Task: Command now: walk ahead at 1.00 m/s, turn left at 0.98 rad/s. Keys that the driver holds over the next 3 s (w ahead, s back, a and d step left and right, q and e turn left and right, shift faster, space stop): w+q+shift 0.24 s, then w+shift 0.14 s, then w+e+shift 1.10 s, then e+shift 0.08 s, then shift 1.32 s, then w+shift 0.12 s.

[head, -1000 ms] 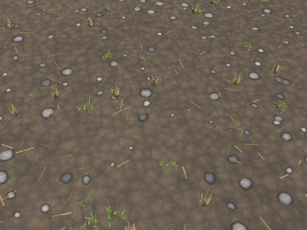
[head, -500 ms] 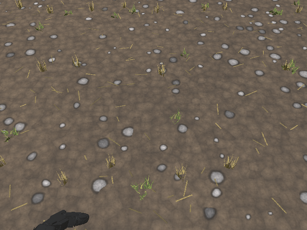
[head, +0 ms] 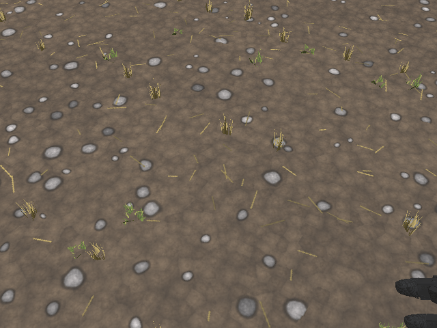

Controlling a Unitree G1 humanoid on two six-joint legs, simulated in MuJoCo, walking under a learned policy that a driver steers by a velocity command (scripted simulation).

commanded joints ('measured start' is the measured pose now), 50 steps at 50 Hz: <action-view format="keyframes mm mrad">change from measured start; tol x64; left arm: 1 -136 71 -1 -80 1 -32 -2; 50 -104 102 51 -127 -23 15 -20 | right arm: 1 -73 24 31 -81 1 -7 25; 50 479 -173 -21 36 -25 -112 -119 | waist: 1 -85 -84 132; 50 -274 17 -319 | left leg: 1 171 -21 83 -220 118 37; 9 1319 179 -785 -617 -144 429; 19 386 -63 -336 -927 101 205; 28 892 62 -92 -379 1060 43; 31 53 -181 -133 480 -288 -34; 50 1087 155 -271 -549 -397 -49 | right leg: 1 -192 -190 -32 -164 696 -64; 6 -123 -264 -26 488 1453 -54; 9 -932 48 193 1474 -150 4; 22 -486 -109 168 344 588 -61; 30 316 -253 811 208 -186 -401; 40 -469 -49 594 -168 126 -337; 50 -436 47 479 752 493 -164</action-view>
